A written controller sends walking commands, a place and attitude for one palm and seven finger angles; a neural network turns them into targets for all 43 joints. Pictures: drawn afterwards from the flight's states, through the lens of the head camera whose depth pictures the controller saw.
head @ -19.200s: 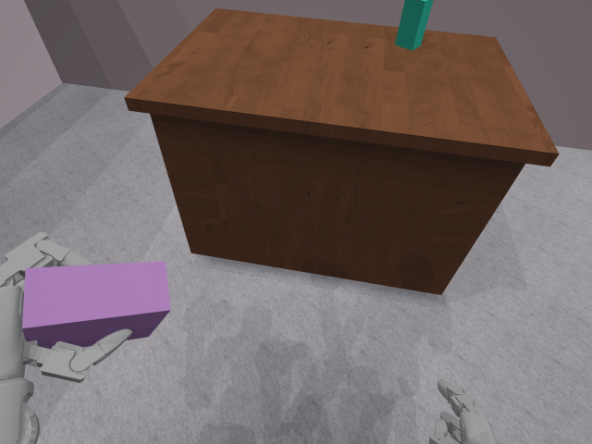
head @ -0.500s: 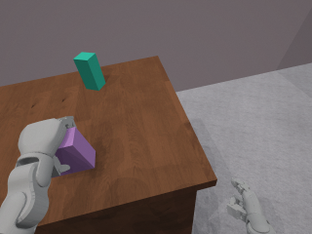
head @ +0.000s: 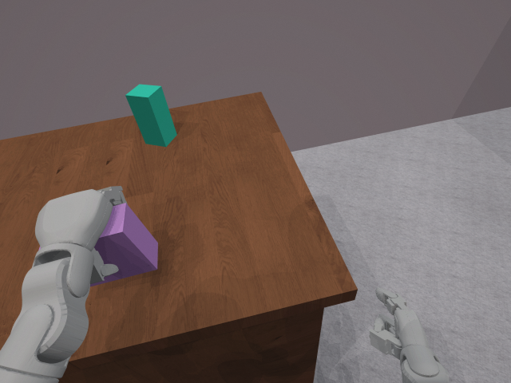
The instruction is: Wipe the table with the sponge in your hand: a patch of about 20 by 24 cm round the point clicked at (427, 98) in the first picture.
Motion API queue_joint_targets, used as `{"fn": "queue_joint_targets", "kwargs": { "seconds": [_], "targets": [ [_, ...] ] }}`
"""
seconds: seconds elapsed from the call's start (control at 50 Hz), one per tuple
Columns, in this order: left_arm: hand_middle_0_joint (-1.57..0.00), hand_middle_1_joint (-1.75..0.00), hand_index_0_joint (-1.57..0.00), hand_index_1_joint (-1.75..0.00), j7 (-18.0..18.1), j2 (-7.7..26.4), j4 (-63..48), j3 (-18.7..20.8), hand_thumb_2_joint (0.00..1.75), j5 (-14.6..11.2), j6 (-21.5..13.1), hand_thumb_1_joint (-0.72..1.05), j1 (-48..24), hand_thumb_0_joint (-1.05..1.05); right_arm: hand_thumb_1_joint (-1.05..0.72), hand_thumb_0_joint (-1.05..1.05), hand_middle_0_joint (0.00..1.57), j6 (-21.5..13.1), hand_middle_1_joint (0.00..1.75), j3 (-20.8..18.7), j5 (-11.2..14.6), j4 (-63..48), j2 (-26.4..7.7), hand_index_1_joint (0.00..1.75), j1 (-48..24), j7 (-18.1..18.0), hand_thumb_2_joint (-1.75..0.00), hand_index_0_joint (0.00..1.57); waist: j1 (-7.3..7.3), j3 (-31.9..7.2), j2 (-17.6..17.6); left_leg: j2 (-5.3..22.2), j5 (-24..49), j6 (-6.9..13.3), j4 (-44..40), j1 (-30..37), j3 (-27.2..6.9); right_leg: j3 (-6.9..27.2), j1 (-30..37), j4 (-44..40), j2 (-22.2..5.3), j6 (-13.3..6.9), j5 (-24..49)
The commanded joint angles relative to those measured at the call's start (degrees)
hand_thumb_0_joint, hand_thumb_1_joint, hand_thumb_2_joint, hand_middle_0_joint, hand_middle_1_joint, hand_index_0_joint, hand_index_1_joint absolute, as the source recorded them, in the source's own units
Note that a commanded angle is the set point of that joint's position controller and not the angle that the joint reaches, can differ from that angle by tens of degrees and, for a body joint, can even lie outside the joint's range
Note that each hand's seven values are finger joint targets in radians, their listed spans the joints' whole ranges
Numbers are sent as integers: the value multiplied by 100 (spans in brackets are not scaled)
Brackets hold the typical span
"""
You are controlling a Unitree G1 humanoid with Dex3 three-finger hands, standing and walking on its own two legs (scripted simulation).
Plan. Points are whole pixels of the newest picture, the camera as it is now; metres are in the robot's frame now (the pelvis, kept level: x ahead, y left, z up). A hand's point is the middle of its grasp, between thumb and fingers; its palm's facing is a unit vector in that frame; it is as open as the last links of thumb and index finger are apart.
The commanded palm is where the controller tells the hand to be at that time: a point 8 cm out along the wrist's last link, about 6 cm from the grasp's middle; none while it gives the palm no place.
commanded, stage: lower the sponge onto the table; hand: left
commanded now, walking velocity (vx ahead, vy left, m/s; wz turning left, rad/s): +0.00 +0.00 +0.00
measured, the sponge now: (111, 253) +0.25 +0.28 +0.09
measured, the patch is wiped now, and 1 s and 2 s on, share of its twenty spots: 0.00 0.00 0.35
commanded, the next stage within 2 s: wipe forward along the first lane in 1.18 s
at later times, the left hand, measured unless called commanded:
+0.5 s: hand (112, 251) +0.24 +0.27 +0.11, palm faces +0.04 -0.09 -1.00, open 9.5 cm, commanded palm +0.22 +0.26 +0.18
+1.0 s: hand (122, 261) +0.24 +0.26 +0.09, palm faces +0.02 -0.08 -1.00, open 9.5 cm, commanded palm +0.22 +0.25 +0.15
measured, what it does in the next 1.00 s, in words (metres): stands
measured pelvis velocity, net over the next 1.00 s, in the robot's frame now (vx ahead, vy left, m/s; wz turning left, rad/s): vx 0.01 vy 0.00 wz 0.00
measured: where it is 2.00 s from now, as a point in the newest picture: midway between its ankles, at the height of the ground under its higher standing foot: outside the picture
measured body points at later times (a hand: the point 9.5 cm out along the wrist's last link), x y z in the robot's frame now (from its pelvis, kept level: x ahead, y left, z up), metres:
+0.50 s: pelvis +0.00 +0.00 +0.00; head -0.01 -0.05 +0.45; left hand +0.24 +0.27 +0.16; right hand +0.25 -0.19 -0.09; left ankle +0.04 +0.14 -0.74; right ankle -0.01 -0.14 -0.74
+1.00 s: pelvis +0.01 +0.00 +0.00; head +0.00 -0.05 +0.45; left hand +0.23 +0.26 +0.14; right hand +0.26 -0.20 -0.09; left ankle +0.04 +0.14 -0.74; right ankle -0.01 -0.14 -0.74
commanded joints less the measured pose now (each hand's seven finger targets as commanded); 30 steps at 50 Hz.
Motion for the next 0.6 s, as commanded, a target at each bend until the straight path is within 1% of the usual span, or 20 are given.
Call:
{"fn": "queue_joint_targets", "kwargs": {
  "seconds": [0.0, 0.02, 0.06, 0.08, 0.1, 0.14, 0.18, 0.22, 0.26, 0.28, 0.3, 0.34, 0.36, 0.38, 0.4, 0.44, 0.48, 0.5, 0.56, 0.58],
  "targets": [
    [-120, -160, -120, -160, 133, 1317, -1057, 793, 130, 204, -56, 10, -1559, 0, -90, 0, 20, -363, 30, -164, 40, -1067, -515, 30, -1278, -52, -90, 20, -58, -1208, -298, -325, 504, 314, -212, 579, -13, 74, -117, -472, 300, -389, 464],
    [-120, -160, -120, -160, 121, 1246, -1129, 753, 130, 211, -116, 10, -1395, 0, -90, 0, 20, -390, 30, -182, 22, -1099, -496, 30, -1241, -48, -90, 20, -28, -1306, -369, -334, 668, 329, -166, 647, -15, 60, -68, -450, 291, -380, 622],
    [-120, -160, -120, -160, 143, 1373, -1272, 941, 130, 195, -244, 10, -1106, 0, -90, 0, 20, -389, 30, -221, -9, -1112, -511, 30, -1153, -33, -90, 20, 12, -1360, -331, -323, 838, 338, -117, 696, -32, 72, -9, -424, 281, -384, 840],
    [-120, -160, -120, -160, 170, 1520, -1413, 1120, 130, 218, -268, 10, -1108, 0, -90, 0, 20, -412, 30, -182, -3, -1125, -492, 30, -1310, -25, -90, 20, 35, -1326, -155, -333, 824, 320, -123, 722, -79, 217, -42, -446, 365, -466, 774],
    [-120, -160, -120, -160, 200, 1267, -1517, 863, 130, 221, -344, 10, -1231, 0, -90, 0, 20, -411, 30, -177, -11, -1123, -441, 30, -1181, -15, -90, 20, -40, -1339, -153, -305, 871, 320, -113, 732, -21, 54, -65, -425, 302, -412, 783],
    [-120, -160, -120, -160, 292, 1192, -1369, 887, 130, 200, -403, 10, -943, 0, -90, 0, 20, -419, 30, -242, -35, -1089, -461, 30, -1067, 3, -90, 20, -5, -1175, -298, -277, 905, 311, -121, 715, -49, 36, -129, -462, 312, -401, 823],
    [-120, -160, -120, -160, 388, 1346, -1338, 1090, 130, 206, -343, 10, -1035, 0, -90, 0, 20, -415, 30, -214, -27, -1086, -482, 30, -1240, 4, -90, 20, 47, -1081, -153, -291, 776, 291, -177, 693, -62, 193, -152, -508, 378, -471, 701],
    [-120, -160, -120, -160, 469, 1107, -1217, 823, 130, 252, -340, 10, -1213, 0, -90, 0, 20, -411, 30, -239, -24, -1025, -470, 30, -1110, 6, -90, 20, -25, -1142, -206, -273, 815, 282, -171, 705, -6, 59, -162, -496, 316, -413, 713],
    [-120, -160, -120, -160, 528, 1158, -1195, 895, 130, 243, -299, 10, -967, 0, -90, 0, 20, -401, 30, -280, -30, -1028, -491, 30, -1112, 15, -90, 20, 40, -1225, -232, -277, 879, 292, -174, 720, -11, 48, -62, -476, 301, -407, 794],
    [-120, -160, -120, -160, 533, 1229, -1241, 985, 130, 253, -220, 10, -1013, 0, -90, 0, 20, -409, 30, -232, -5, -1041, -487, 30, -1298, 17, -90, 20, 59, -1122, -145, -305, 785, 282, -201, 697, -58, 192, -109, -496, 382, -481, 679],
    [-120, -160, -120, -160, 535, 1017, -1275, 744, 130, 248, -236, 10, -1140, 0, -90, 0, 20, -417, 30, -241, -7, -1043, -461, 30, -1186, 20, -90, 20, -22, -1251, -272, -277, 783, 297, -176, 705, 10, 43, -81, -449, 310, -407, 681],
    [-120, -160, -120, -160, 500, 935, -1141, 636, 130, 257, -217, 10, -1003, 0, -90, 0, 20, -410, 30, -266, -10, -1017, -491, 30, -1152, 25, -90, 20, -25, -1152, -329, -279, 754, 305, -186, 681, -14, 46, -119, -480, 308, -395, 699],
    [-120, -160, -120, -160, 483, 1058, -1086, 735, 130, 261, -198, 10, -926, 0, -90, 0, 20, -387, 30, -273, -13, -992, -511, 30, -1155, 16, -90, 20, -5, -1086, -362, -292, 741, 308, -185, 664, -26, 59, -139, -503, 310, -394, 686],
    [-120, -160, -120, -160, 459, 1061, -1214, 752, 130, 289, -159, 10, -1038, 0, -90, 0, 20, -409, 30, -216, 3, -1047, -491, 30, -1350, 16, -90, 20, 11, -1090, -199, -318, 720, 310, -190, 717, -40, 203, -158, -515, 379, -468, 658],
    [-120, -160, -120, -160, 451, 934, -1247, 596, 130, 288, -192, 10, -1059, 0, -90, 0, 20, -414, 30, -235, -3, -1045, -471, 30, -1177, 16, -90, 20, -47, -1199, -354, -291, 737, 321, -164, 686, -4, 38, -111, -451, 317, -398, 646],
    [-120, -160, -120, -160, 423, 883, -1074, 503, 130, 325, -239, 10, -1138, 0, -90, 0, 20, -420, 30, -247, -14, -1010, -492, 30, -1132, 2, -90, 20, -75, -1092, -391, -301, 681, 328, -169, 688, -11, 60, -197, -507, 320, -388, 633],
    [-120, -160, -120, -160, 447, 1126, -1072, 772, 130, 357, -231, 10, -1140, 0, -90, 0, 20, -418, 30, -223, -13, -1015, -500, 30, -1283, -18, -90, 20, 2, -1041, -272, -325, 609, 324, -187, 709, -45, 202, -203, -544, 388, -464, 544],
    [-120, -160, -120, -160, 467, 982, -1102, 615, 130, 380, -289, 10, -1299, 0, -90, 0, 20, -429, 30, -224, -16, -1002, -466, 30, -1147, -16, -90, 20, -74, -1199, -337, -304, 707, 325, -154, 718, 10, 51, -149, -470, 332, -411, 624],
    [-120, -160, -120, -160, 524, 1075, -963, 782, 130, 359, -339, 10, -1029, 0, -90, 0, 20, -400, 30, -278, -40, -971, -504, 30, -1073, 0, -90, 20, -21, -1190, -433, -306, 849, 321, -111, 743, 16, 83, -116, -506, 315, -396, 827],
    [-120, -160, -120, -160, 546, 1212, -994, 952, 130, 371, -305, 10, -1042, 0, -90, 0, 20, -402, 30, -254, -33, -986, -501, 30, -1209, 5, -90, 20, 19, -1141, -330, -318, 804, 311, -132, 741, -27, 229, -123, -531, 386, -473, 743]
  ]
}}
